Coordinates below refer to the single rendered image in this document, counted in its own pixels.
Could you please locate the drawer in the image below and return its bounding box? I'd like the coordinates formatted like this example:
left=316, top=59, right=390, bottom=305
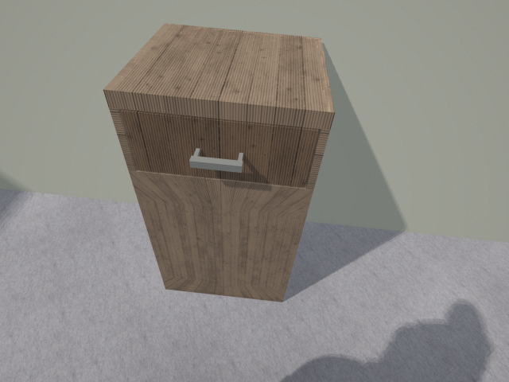
left=121, top=109, right=319, bottom=187

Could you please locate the handle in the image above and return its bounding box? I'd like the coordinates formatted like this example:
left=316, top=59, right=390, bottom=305
left=189, top=148, right=243, bottom=173

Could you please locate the cabinet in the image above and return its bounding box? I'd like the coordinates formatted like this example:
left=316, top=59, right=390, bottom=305
left=103, top=23, right=335, bottom=302

